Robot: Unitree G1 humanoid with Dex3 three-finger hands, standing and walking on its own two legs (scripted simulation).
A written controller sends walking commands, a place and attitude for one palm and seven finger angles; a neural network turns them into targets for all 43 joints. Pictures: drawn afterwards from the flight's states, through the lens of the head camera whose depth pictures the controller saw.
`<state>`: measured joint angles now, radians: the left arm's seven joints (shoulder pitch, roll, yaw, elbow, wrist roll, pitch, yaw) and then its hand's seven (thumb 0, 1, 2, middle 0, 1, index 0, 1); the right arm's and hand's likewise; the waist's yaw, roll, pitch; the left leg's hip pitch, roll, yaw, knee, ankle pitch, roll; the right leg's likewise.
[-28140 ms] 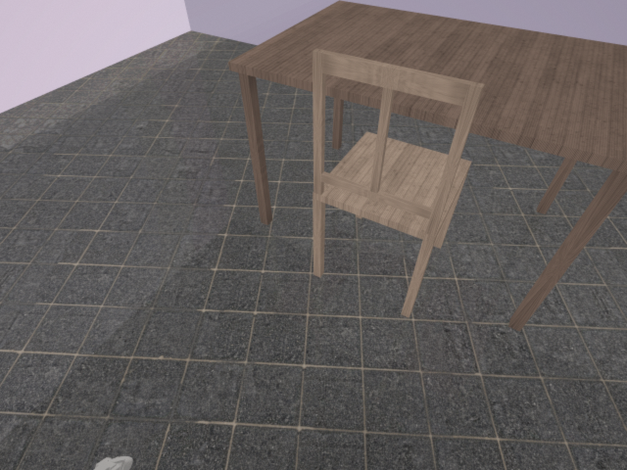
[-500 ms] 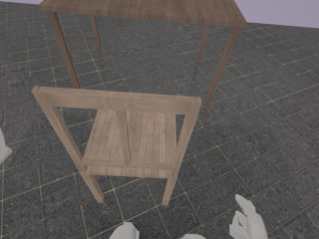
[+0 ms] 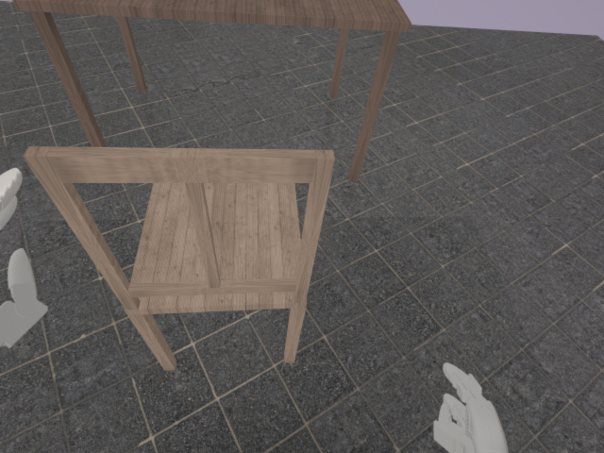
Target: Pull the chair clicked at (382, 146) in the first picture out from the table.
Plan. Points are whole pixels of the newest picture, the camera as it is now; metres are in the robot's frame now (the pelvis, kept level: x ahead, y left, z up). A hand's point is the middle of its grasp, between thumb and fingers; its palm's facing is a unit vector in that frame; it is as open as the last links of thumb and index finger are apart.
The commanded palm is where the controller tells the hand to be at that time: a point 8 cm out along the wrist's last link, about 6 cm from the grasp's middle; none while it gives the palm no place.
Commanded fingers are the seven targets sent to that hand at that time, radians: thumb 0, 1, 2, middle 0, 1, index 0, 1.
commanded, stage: stop stepping back and stand still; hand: left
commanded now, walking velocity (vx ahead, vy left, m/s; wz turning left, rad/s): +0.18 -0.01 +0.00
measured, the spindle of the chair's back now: (206, 241) +0.47 +0.17 -0.08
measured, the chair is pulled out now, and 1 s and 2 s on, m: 0.71 0.71 0.71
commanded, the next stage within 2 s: let the arm hang, fingers relaxed in 0.62 s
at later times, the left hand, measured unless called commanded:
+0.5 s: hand (6, 320) +0.20 +0.26 +0.17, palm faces +0.39 -0.82 -0.42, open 7.4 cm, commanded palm +0.13 +0.31 +0.19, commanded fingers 0.00 0.90 0.90 -0.20 -0.30 -0.20 -0.30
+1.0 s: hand out of the picture +0.04 +0.18 -0.16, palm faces +0.11 -0.98 -0.16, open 7.0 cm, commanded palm none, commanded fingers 0.00 0.90 0.90 -0.20 -0.30 -0.20 -0.30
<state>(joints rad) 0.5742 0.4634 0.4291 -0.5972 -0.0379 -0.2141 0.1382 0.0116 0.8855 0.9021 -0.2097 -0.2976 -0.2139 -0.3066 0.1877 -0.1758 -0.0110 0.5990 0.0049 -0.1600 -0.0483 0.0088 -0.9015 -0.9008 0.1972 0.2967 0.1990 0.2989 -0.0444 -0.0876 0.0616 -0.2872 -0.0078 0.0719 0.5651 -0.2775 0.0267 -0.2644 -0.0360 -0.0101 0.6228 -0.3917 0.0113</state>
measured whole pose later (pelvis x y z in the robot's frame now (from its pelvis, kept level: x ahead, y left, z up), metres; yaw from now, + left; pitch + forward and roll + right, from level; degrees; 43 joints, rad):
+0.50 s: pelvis +0.00 +0.01 +0.01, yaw +1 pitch -1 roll -1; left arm 0.54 0.41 0.38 -0.51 -0.03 -0.21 0.14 0.01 0.89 0.90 -0.21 -0.30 -0.21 -0.31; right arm 0.22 -0.19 0.00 0.64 0.02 -0.16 -0.07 0.01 -0.90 -0.90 0.20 0.30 0.20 0.30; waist -0.02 -0.03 0.01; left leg -0.24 0.00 0.04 0.49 -0.24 0.03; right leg -0.16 -0.01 -0.04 0.43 -0.26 0.02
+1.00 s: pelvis -0.02 +0.00 +0.00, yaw +3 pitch -1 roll -1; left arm 0.33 0.16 0.03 0.77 0.01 0.06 0.04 -0.02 0.99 0.90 -0.20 -0.30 -0.21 -0.30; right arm 0.24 -0.18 0.01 0.90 -0.02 0.00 0.01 0.01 -0.90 -0.90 0.20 0.30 0.20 0.30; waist -0.01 -0.05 0.03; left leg -0.29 -0.02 0.01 0.54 -0.23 0.03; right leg -0.22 -0.04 -0.07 0.53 -0.29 0.02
